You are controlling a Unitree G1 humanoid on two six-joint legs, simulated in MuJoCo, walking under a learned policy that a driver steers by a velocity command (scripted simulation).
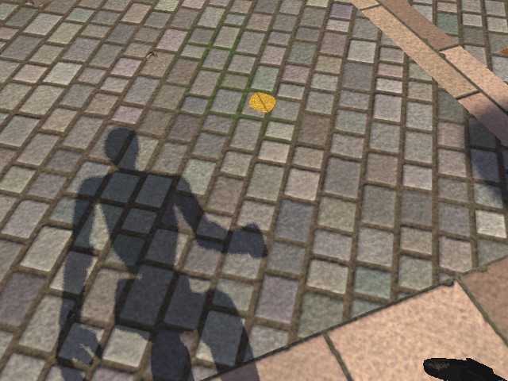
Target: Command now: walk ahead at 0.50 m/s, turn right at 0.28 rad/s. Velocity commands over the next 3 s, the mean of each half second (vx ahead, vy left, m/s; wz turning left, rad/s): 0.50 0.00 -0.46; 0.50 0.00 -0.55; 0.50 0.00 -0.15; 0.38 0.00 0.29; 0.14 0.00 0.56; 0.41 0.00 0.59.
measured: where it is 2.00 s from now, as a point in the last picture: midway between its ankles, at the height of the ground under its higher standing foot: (421, 223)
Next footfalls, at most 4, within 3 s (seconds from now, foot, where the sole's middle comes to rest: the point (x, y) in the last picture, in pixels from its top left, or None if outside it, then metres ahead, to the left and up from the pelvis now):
0.54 right None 0.42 -0.17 -0.76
1.04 left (327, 275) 0.77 -0.12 -0.76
1.58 right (450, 258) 0.86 -0.49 -0.76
2.06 left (407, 181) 1.15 -0.39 -0.76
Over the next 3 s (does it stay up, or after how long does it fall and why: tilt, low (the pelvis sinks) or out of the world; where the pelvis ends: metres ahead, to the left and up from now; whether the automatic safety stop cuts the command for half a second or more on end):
stays up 1.21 -0.42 -0.01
